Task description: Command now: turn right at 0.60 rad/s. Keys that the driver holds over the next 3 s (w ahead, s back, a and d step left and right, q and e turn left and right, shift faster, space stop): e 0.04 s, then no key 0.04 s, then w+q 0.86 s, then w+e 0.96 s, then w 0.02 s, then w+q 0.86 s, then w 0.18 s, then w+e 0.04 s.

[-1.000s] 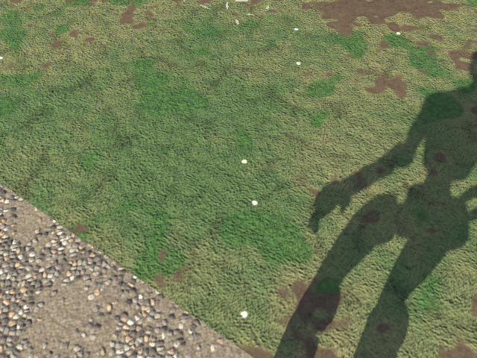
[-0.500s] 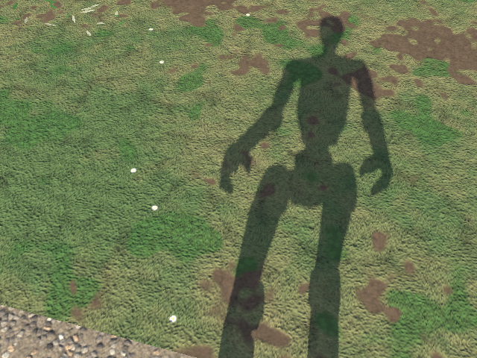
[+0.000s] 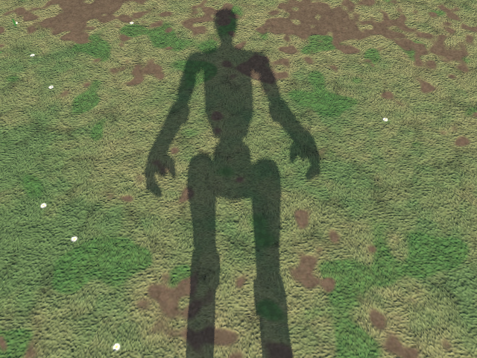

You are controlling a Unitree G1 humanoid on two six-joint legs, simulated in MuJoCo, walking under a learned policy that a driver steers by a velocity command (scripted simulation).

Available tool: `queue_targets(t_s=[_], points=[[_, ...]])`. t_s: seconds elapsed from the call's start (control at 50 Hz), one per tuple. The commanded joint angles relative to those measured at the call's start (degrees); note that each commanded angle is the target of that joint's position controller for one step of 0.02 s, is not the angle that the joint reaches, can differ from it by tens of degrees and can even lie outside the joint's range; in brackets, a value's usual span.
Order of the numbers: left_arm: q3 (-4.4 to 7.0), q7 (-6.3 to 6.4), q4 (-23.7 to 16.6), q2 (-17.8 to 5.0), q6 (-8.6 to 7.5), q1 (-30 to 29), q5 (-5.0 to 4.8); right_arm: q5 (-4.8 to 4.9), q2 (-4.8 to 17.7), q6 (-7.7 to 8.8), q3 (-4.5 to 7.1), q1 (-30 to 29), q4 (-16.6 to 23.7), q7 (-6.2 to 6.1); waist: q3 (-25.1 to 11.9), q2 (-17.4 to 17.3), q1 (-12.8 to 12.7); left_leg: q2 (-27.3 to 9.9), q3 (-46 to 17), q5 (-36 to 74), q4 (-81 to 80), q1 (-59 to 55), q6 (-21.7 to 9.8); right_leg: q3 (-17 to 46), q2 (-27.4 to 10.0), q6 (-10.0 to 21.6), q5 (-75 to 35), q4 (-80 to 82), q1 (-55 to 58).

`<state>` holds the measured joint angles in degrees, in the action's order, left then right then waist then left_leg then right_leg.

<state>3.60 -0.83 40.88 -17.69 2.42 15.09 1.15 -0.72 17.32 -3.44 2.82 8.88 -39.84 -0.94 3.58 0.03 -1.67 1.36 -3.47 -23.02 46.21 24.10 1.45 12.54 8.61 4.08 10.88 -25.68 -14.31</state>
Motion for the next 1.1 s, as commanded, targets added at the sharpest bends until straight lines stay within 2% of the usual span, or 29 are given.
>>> queue_targets(t_s=[0.02, 0.08, 0.1, 0.12, 0.14, 0.18, 0.2, 0.24, 0.28, 0.38, 0.44, 0.48, 0.5, 0.52, 0.54, 0.56, 0.58, 0.6, 0.64, 0.74, 0.88, 0.92, 0.96, 0.98, 1.0, 1.02, 1.04, 1.06, 1.1], points=[[3.02, -0.01, -3.3, -10.4, -0.45, -0.7, 0.11, 0.52, 5.2, 1.39, 0.93, -0.4, 4.6, -0.52, -5.8, 7.0, 0.5, 1.7, -0.3, -1.0, -4.9, -1.5, -1.1, 19.1, -15.4, 8.3, -18.1, 3.8, 5.4], [2.65, 0.28, -3.4, -9.1, -0.25, -4.2, -0.82, 0.44, 4.5, 2.25, 0.61, 5.6, 3.0, -1.43, -6.2, 6.4, 4.4, 1.6, 0.4, 8.0, -22.7, -14.5, -2.3, 18.3, -12.0, 3.5, -14.4, 0.8, 0.4], [1.76, 0.63, -3.3, -6.3, -0.45, -2.8, -1.20, -0.40, 6.4, 2.76, 0.86, 6.8, 2.7, -1.89, -8.0, 0.9, 4.0, -4.6, -5.1, 6.1, -29.3, -20.8, -3.7, 14.1, -8.5, 0.6, 1.1, -3.3, -4.3], [0.26, 0.82, -3.6, -1.1, -0.64, 0.7, -1.14, -1.04, 9.8, 2.84, 1.02, 4.7, 4.2, -1.86, -9.2, -12.1, 2.3, -18.1, -22.5, -6.6, -35.5, -26.0, -7.9, 2.9, 0.6, -2.1, 20.2, -15.4, -12.9], [1.32, 1.19, -3.5, -6.4, -0.72, -1.1, 1.13, -1.84, 12.9, 2.56, 2.10, 5.8, 3.0, -1.02, -4.5, -11.0, 3.8, -20.9, -30.7, -15.3, -37.6, -17.5, -12.8, -0.2, 2.6, -2.1, 21.0, -23.3, -17.3], [1.26, 0.66, -1.5, -6.5, -1.38, -0.1, 1.68, -0.67, 6.7, 2.98, 0.62, 3.5, 1.3, 0.39, 1.6, -7.5, 0.6, -16.6, -26.8, -17.8, -39.2, -13.2, -12.6, -0.3, -1.6, -2.6, 14.2, -28.3, -17.6], [1.17, -0.03, -0.5, -6.7, -1.55, 0.9, 1.83, -0.34, 6.3, 3.20, 0.57, 2.5, 1.1, 0.75, 1.5, -8.7, -0.3, -13.4, -22.5, -13.1, -39.2, -14.4, -11.4, -4.1, -3.4, -3.6, 11.2, -28.7, -17.1], [0.74, -0.97, 0.3, -6.3, -2.12, -0.3, 2.40, 0.07, 6.1, 3.92, 0.67, 5.0, -0.2, 1.25, 0.2, -8.5, 1.1, -10.3, -19.3, -5.5, -38.6, -16.5, -11.9, -9.5, -5.6, -5.0, 8.2, -28.5, -16.9], [-0.06, -1.49, -0.6, -4.6, -2.71, -4.6, 1.80, 0.09, 6.9, 4.63, 1.26, 8.8, -1.9, 1.72, 0.4, -7.8, 3.0, -9.5, -18.7, -2.2, -38.2, -18.3, -12.8, -11.0, -6.3, -5.9, 7.4, -24.8, -17.9], [-1.15, -1.01, -2.2, -3.3, -4.18, -11.6, 0.96, -0.05, 8.4, 5.22, 2.62, 14.6, -4.7, 1.53, -0.3, -8.4, 5.7, -9.8, -20.8, 0.6, -36.1, -20.3, -14.6, -11.7, -6.2, -6.2, 9.0, -13.2, -16.3], [-1.45, -0.30, -3.0, -3.2, -5.00, -12.3, 0.22, -0.35, 9.0, 5.14, 3.27, 14.7, -4.9, 1.80, -1.0, -8.3, 5.2, -9.8, -22.8, 1.1, -33.8, -16.4, -14.7, -11.9, -5.3, -5.0, 10.0, -6.8, -10.2], [-1.61, 0.57, -1.7, -2.4, -5.76, -7.3, -0.24, -0.20, 8.7, 4.89, 3.48, 11.6, -4.2, 1.86, -1.6, -7.0, 1.5, -7.5, -22.1, 2.9, -30.5, -9.0, -12.7, -11.9, -4.6, -3.7, 3.8, 2.7, 2.2], [-1.33, 1.31, -0.6, -3.1, -6.34, -3.5, 0.00, 0.12, 7.8, 5.00, 3.38, 10.5, -3.9, 1.66, -2.6, -5.0, -0.8, -5.2, -20.6, 3.0, -26.8, -2.7, -10.7, -11.0, -5.6, -3.1, -0.3, 6.4, 12.2], [-0.35, 2.34, 0.6, -6.7, -6.90, 2.3, 0.55, 0.62, 5.3, 5.65, 2.80, 9.4, -3.1, 1.58, -5.7, -0.3, -3.6, -2.1, -16.8, -1.6, -18.9, 6.3, -8.2, -4.8, -12.8, -1.8, 4.1, 7.2, 24.1], [1.11, 3.16, 0.6, -13.5, -6.72, 8.2, 1.60, 1.77, -0.4, 6.33, 1.15, 8.9, -0.3, 1.90, -11.6, 12.4, -5.9, 4.6, -6.4, -8.6, -2.0, 15.3, -5.4, 15.2, -28.4, 2.2, 25.2, 13.8, 32.3], [2.05, 3.06, 1.8, -15.2, -6.08, 7.5, 1.85, 0.40, 3.3, 5.82, 1.64, 8.8, -0.1, 1.41, -7.3, 10.9, -4.3, 3.1, -1.7, -9.5, 7.9, 19.4, -5.7, 25.5, -34.1, 6.1, 33.0, 17.0, 24.0], [0.89, 2.57, 1.0, -10.1, -6.14, 4.3, 1.60, -0.37, 5.1, 5.43, 2.10, 8.6, -1.2, 1.68, -2.0, 4.8, -2.0, -0.6, -2.8, -4.9, 12.5, 19.9, -6.2, 21.2, -31.4, 6.5, 31.9, 16.7, 19.2], [-0.14, 2.15, 0.5, -6.1, -6.54, 1.7, 1.03, -0.54, 4.2, 5.31, 2.01, 9.1, -2.4, 2.46, 0.6, 3.6, -0.5, -1.9, -2.6, -0.4, 13.2, 19.2, -5.7, 14.3, -27.7, 5.4, 24.5, 17.5, 16.1], [-0.98, 2.15, 0.8, -3.6, -7.25, 1.3, 0.81, -1.16, 3.8, 4.68, 2.10, 8.2, -2.7, 3.74, 1.1, 6.1, 0.2, -3.3, -0.8, 5.2, 14.9, 18.5, -4.5, 3.1, -23.1, 3.5, 9.6, 18.2, 14.7], [-0.80, 1.16, 3.5, -3.5, -8.45, 5.7, 0.15, -1.47, 2.2, 3.91, 1.45, 1.2, 0.6, 5.12, 0.1, 5.8, 0.1, -3.9, 1.1, 11.9, 16.9, 22.6, -2.6, -8.7, -21.6, 4.0, -16.8, 16.6, 15.7], [-0.42, 1.35, 6.3, -5.4, -8.23, 7.3, 0.11, -1.47, 0.4, 4.00, -0.55, -10.9, 5.9, 6.63, 2.2, 5.2, -1.1, -2.7, 9.4, 18.1, -6.9, 11.7, -5.4, -18.8, -21.3, 2.4, -28.7, 15.2, 14.2], [-0.15, 1.81, 7.2, -6.9, -7.79, 8.1, 0.24, -1.74, 1.4, 3.96, -0.29, -8.6, 5.7, 5.88, -0.6, 5.8, 0.5, 0.7, 11.9, 14.1, -9.5, 5.6, -8.1, -21.3, -21.9, 1.4, -47.6, 7.5, 17.6], [-0.04, 2.26, 8.2, -8.1, -6.89, 9.9, 0.30, -2.36, 3.5, 4.56, 0.70, 2.2, 2.7, 4.86, -7.7, 5.8, 5.2, 4.4, 10.8, 11.4, -12.9, -9.7, -11.4, -22.1, -22.5, 1.1, -55.9, -9.3, 15.8], [-0.45, 2.14, 8.1, -7.7, -6.78, 10.0, 0.26, -2.99, 5.5, 5.02, 1.74, 11.6, -0.6, 3.86, -12.5, 3.6, 9.6, 2.8, 7.0, 12.1, -16.1, -24.3, -13.3, -23.1, -21.1, 0.5, -45.5, -22.1, 7.3], [-2.17, 1.19, 5.9, -0.5, -6.88, 13.8, -0.28, -3.52, 10.8, 5.17, 2.86, 15.3, -1.4, 2.66, -20.0, -8.5, 7.6, -15.3, -15.4, 6.7, -17.4, -42.3, -17.5, -23.2, -15.6, -1.0, -0.8, -42.0, -11.0], [-1.47, 0.95, 5.1, -3.2, -6.66, 14.6, -0.97, -1.22, 13.5, 4.76, 3.57, 17.5, -0.4, 2.24, -28.9, -11.0, 8.6, -26.9, -40.8, 10.3, -25.8, -48.1, -23.6, -15.4, -7.7, -2.0, 20.5, -56.7, -21.0], [-0.44, 1.13, 4.0, -6.7, -6.54, 6.2, -0.81, -0.52, 11.5, 4.45, 3.44, 13.8, -1.0, 1.53, -20.1, -2.3, 9.0, -23.2, -30.3, 12.7, -27.1, -41.4, -20.6, -10.1, -11.0, -1.5, 12.7, -57.4, -25.5], [-1.16, 0.75, 3.3, -4.5, -7.11, 4.1, -1.40, -0.61, 8.4, 4.88, 2.44, 10.1, -1.6, 1.14, -11.1, -2.1, 6.5, -21.3, -21.4, 18.4, -28.8, -30.5, -18.8, -10.1, -12.4, -1.2, 8.4, -53.2, -24.4], [-1.27, 0.26, 5.8, -2.9, -5.96, 7.1, -0.33, -0.66, 4.2, 6.27, 1.03, 6.5, -2.7, 1.28, -4.6, -0.8, 1.8, -16.2, -10.2, 25.9, -32.1, -17.9, -14.6, -9.4, -14.5, -1.4, 6.9, -45.2, -17.1]])
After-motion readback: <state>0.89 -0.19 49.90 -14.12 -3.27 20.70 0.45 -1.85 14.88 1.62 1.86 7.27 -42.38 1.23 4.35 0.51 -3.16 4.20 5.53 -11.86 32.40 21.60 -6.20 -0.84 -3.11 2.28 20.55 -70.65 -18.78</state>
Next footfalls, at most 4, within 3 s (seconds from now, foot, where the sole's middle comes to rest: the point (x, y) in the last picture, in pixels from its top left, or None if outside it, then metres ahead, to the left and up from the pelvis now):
0.10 left None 0.06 0.11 -0.78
0.52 right None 0.16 -0.10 -0.78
0.98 left None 0.43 0.18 -0.78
1.54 right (222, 257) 0.75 0.11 -0.78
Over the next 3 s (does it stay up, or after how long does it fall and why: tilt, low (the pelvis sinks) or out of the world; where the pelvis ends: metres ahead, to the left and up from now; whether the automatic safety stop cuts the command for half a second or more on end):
stays up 1.37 0.20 0.00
